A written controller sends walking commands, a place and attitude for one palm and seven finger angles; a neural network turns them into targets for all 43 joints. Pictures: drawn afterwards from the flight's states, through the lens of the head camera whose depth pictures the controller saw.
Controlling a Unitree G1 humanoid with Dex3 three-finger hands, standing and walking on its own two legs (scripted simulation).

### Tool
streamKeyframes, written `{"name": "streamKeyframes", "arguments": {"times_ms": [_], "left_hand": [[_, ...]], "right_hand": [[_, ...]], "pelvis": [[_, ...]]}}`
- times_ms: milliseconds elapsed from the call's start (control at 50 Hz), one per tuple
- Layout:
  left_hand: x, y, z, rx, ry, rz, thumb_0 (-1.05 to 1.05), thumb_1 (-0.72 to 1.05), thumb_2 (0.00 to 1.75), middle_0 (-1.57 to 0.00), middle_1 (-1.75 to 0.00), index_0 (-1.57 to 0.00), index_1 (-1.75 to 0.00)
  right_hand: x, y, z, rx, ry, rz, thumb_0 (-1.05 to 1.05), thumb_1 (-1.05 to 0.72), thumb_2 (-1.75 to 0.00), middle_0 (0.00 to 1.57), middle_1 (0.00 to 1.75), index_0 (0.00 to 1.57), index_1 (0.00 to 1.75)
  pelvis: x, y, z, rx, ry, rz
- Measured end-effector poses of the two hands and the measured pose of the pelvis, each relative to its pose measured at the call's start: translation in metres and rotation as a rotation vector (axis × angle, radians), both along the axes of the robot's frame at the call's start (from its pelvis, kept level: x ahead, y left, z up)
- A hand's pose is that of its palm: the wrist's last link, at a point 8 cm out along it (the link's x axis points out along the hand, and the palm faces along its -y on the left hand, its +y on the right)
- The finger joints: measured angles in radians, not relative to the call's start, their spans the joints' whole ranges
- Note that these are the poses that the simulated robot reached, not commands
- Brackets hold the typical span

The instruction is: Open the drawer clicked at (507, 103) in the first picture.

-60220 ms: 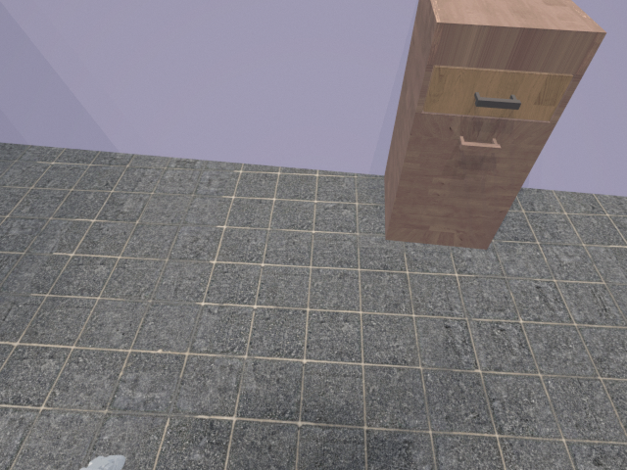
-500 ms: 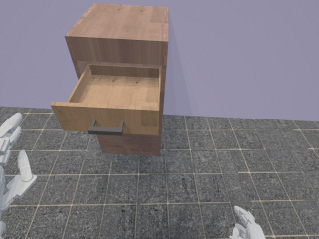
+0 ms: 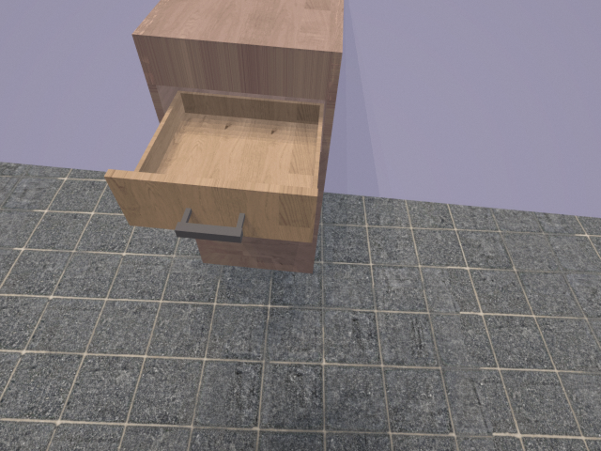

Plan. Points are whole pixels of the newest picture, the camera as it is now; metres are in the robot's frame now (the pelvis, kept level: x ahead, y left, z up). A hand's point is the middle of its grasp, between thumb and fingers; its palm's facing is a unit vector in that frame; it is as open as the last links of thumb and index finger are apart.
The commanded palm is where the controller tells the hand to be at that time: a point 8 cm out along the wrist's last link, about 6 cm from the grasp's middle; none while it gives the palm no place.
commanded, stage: let the arm hang, fingers relaxed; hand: left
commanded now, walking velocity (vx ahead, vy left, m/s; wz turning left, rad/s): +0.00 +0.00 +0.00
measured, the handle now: (212, 224) +0.50 +0.21 -0.08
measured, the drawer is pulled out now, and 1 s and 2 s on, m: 0.30 0.30 0.30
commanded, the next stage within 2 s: look to check the result in 0.64 s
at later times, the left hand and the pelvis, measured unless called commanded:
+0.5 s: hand out of the picture -0.01 +0.16 -0.18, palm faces +0.03 -0.99 -0.16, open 7.3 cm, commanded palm none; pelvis -0.01 +0.00 +0.00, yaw -1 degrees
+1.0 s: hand out of the picture -0.03 +0.15 -0.18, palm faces +0.05 -0.98 -0.17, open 7.3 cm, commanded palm none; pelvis -0.01 +0.00 +0.00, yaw -1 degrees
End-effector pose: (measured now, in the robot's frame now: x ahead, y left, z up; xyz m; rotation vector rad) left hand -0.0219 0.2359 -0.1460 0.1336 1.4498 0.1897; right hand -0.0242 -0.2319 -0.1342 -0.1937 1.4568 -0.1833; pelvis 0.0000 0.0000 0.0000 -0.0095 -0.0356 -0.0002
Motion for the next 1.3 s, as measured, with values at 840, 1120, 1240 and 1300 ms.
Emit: {"name": "streamKeyframes", "arguments": {"times_ms": [840,1120,1240,1300], "left_hand": [[-0.013,-0.031,0.000,-0.038,0.023,0.006,0.00,0.91,0.90,-0.20,-0.30,-0.20,-0.30],[-0.008,-0.037,0.001,-0.039,0.017,0.010,0.00,0.91,0.90,-0.20,-0.30,-0.20,-0.30],[-0.001,-0.040,0.001,-0.041,0.004,0.009,0.00,0.91,0.90,-0.20,-0.30,-0.20,-0.30],[0.001,-0.042,0.001,-0.041,0.000,0.008,0.00,0.91,0.90,-0.20,-0.30,-0.20,-0.30]], "right_hand": [[-0.034,0.035,-0.013,0.094,0.037,-0.079,0.00,-0.91,-0.89,0.19,0.30,0.20,0.30],[-0.021,0.035,-0.015,0.107,0.019,-0.070,0.00,-0.91,-0.89,0.19,0.30,0.20,0.30],[-0.015,0.032,-0.016,0.109,0.008,-0.066,0.00,-0.91,-0.89,0.19,0.30,0.20,0.30],[-0.012,0.030,-0.015,0.108,0.007,-0.064,0.00,-0.91,-0.89,0.19,0.30,0.20,0.30]], "pelvis": [[-0.006,-0.002,0.001,0.012,-0.013,-0.016],[-0.004,-0.006,0.002,0.014,-0.008,-0.014],[-0.002,-0.009,0.002,0.014,-0.009,-0.013],[-0.001,-0.010,0.002,0.014,-0.007,-0.012]]}}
